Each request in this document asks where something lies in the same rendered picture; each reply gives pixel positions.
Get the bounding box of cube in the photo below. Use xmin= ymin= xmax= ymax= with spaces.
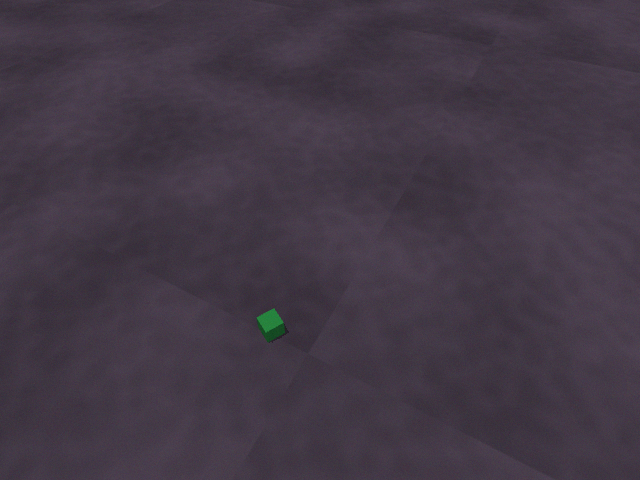
xmin=256 ymin=308 xmax=285 ymax=342

